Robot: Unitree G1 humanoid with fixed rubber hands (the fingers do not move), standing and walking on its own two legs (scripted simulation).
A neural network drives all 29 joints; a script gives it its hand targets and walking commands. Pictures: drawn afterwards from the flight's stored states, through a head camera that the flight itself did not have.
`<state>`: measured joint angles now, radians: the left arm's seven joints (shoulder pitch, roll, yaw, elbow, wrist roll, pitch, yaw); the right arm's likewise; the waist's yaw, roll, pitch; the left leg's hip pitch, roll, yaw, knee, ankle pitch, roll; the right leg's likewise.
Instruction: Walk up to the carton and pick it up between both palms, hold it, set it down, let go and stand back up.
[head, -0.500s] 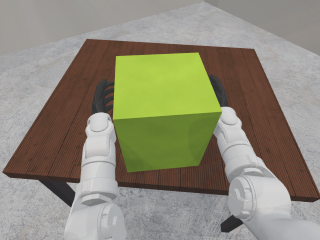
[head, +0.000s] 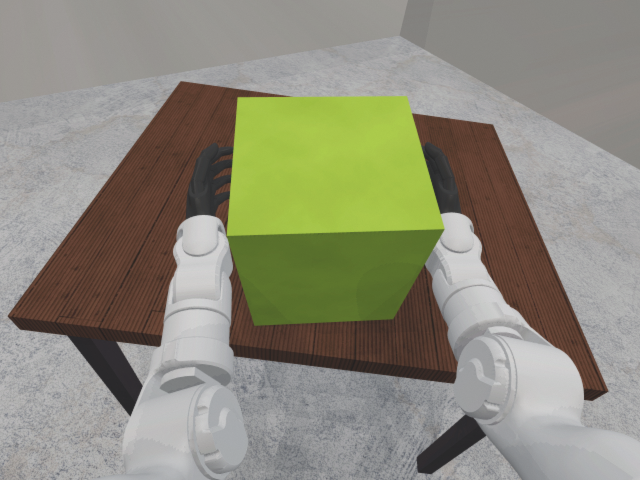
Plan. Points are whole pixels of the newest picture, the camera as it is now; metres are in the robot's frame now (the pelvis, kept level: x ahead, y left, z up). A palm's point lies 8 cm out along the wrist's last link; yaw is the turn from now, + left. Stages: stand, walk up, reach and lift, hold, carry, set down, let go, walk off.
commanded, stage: reach and lift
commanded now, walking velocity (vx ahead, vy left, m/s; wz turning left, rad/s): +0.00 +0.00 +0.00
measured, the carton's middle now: (324, 220) +0.43 +0.04 +0.10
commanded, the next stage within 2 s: none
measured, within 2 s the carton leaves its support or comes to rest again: neither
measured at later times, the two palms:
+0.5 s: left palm (209, 175) +0.41 +0.18 +0.17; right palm (447, 194) +0.44 -0.11 +0.16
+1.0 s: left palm (198, 148) +0.39 +0.19 +0.22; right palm (466, 186) +0.40 -0.11 +0.21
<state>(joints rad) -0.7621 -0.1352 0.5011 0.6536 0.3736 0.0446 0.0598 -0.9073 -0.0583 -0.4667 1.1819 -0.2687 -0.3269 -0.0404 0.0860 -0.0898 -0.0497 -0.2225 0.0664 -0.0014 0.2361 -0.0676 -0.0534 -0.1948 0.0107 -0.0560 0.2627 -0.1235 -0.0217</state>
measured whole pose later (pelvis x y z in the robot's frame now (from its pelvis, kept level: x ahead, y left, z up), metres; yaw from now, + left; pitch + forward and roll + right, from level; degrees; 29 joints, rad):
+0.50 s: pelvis +0.02 +0.01 +0.00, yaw +1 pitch +0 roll -1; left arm -0.75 -0.05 0.31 0.46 0.24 0.40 0.12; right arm -0.87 -0.10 -0.15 1.00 0.10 -0.04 -0.09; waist 0.03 -0.04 -0.04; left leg -0.17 0.06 -0.01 0.32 -0.15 -0.05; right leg -0.10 0.01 -0.07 0.26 -0.16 -0.01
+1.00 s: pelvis +0.00 +0.02 +0.00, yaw +1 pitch -5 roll -1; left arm -0.83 0.01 0.31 0.39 0.25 0.64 0.08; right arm -0.89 -0.09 -0.10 0.85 0.20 0.23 -0.15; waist -0.04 -0.05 -0.03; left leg -0.10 0.04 -0.01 0.33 -0.14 -0.03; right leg -0.03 -0.01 -0.07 0.27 -0.15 0.01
